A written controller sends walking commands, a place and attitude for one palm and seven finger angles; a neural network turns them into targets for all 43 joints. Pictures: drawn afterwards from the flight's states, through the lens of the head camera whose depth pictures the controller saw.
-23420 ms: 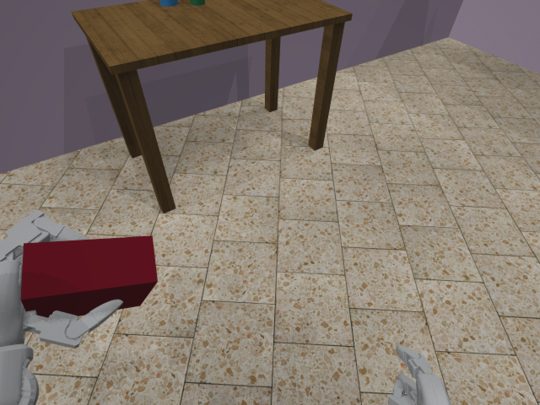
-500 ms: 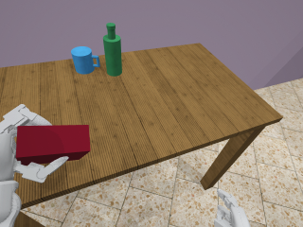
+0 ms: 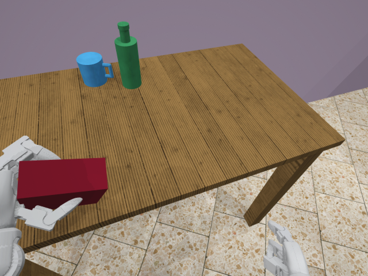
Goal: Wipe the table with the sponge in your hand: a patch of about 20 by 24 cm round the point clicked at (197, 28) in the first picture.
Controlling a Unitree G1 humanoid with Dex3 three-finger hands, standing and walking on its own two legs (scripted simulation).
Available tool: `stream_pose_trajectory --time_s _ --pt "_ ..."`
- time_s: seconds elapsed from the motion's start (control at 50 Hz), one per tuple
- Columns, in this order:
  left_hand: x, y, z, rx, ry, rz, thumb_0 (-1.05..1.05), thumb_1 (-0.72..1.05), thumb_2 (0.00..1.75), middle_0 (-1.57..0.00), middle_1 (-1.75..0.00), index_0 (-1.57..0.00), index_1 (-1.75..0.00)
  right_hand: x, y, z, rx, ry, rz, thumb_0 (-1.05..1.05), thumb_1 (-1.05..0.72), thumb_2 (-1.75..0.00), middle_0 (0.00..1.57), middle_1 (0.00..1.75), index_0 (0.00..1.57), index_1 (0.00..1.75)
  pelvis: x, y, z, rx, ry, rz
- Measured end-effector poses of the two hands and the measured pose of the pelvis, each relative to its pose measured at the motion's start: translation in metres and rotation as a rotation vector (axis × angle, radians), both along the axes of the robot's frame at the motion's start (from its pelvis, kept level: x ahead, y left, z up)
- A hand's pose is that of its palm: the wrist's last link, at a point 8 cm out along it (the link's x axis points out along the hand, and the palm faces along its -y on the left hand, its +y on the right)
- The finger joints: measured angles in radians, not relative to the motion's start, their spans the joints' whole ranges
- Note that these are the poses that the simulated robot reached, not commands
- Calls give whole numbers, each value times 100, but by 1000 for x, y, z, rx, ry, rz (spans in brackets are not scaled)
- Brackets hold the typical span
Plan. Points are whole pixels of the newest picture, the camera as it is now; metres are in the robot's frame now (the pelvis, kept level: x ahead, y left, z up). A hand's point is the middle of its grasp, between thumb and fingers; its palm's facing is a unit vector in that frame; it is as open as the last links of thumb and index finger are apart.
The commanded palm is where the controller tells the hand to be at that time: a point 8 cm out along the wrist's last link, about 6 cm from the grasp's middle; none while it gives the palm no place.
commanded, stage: come to a stop and stand still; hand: left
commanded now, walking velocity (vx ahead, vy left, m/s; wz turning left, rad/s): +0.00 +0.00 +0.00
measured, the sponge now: (76, 184) +0.23 +0.22 +0.12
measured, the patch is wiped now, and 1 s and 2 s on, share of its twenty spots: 0.00 0.00 0.00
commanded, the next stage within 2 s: look again from close up in 0.16 s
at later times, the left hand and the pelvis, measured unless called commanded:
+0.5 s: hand (51, 187) +0.21 +0.24 +0.15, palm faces +0.37 -0.86 -0.35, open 9.6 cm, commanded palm +0.16 +0.27 +0.17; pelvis -0.01 -0.01 +0.00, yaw +0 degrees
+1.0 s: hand (64, 194) +0.21 +0.22 +0.14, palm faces +0.21 -0.79 -0.58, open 9.6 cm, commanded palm +0.16 +0.27 +0.19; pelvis -0.01 -0.01 -0.01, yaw -1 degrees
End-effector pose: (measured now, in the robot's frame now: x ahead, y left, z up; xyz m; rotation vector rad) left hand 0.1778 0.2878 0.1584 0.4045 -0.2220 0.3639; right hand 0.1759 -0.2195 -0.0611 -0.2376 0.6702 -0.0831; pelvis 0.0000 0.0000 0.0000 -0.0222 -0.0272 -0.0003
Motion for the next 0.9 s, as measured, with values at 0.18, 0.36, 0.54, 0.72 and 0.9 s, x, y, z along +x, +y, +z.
stream_pose_trajectory --time_s 0.18,0.36,0.54,0.72,0.9 --pt "0 -12 8 16 -21 -29 -1 -45 103 -79 -137 -78 -137 -7 -10 0 -4 -1 -19 1 -91 -90 20 30 20 30 -2 -6 0 1 0 -2" --pt "-5 -10 8 21 0 -18 -1 -45 103 -79 -137 -78 -137 -18 -15 -3 -1 12 -40 1 -91 -90 20 30 20 30 -5 -7 1 3 1 -6" --pt "-6 -10 5 11 1 -16 -1 -45 103 -79 -137 -78 -137 -22 -12 -4 -2 21 -36 1 -91 -90 20 30 20 30 -7 -6 1 3 2 -6" --pt "5 -3 25 156 -46 -51 -1 -45 103 -79 -137 -79 -137 -20 -3 -5 -29 22 16 1 -91 -90 20 30 20 30 -9 -4 -3 0 10 21" --pt "22 1 44 118 100 10 -1 -45 104 -78 -138 -78 -138 3 0 -18 72 -23 52 1 -90 -90 20 30 20 30 -5 0 -8 21 -6 -14"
